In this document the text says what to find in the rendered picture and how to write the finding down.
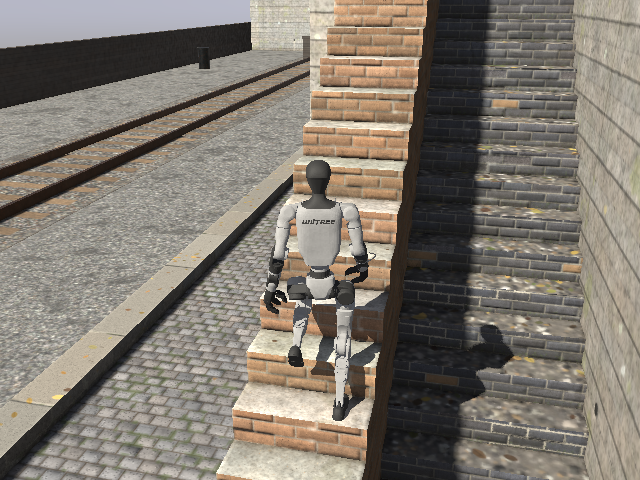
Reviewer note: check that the robot left forearm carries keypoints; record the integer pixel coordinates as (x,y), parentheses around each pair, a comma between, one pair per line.
(274,272)

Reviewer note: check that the robot left upper arm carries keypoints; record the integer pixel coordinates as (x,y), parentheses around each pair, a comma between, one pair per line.
(286,214)

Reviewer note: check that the robot left hand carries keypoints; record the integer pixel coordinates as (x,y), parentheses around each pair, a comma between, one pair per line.
(270,297)

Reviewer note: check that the robot right forearm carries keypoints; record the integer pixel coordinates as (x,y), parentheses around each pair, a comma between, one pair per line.
(362,261)

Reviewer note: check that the robot thigh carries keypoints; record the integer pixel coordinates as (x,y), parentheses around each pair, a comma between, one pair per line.
(345,305)
(297,290)

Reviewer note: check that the robot right upper arm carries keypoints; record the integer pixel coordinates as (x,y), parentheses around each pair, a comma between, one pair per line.
(350,213)

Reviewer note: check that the robot right hand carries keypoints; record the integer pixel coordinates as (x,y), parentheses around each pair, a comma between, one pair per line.
(361,278)

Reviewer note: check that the robot right thigh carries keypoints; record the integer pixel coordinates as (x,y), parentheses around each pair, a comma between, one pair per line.
(345,305)

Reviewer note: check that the robot left thigh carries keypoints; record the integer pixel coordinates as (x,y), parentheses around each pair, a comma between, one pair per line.
(297,290)

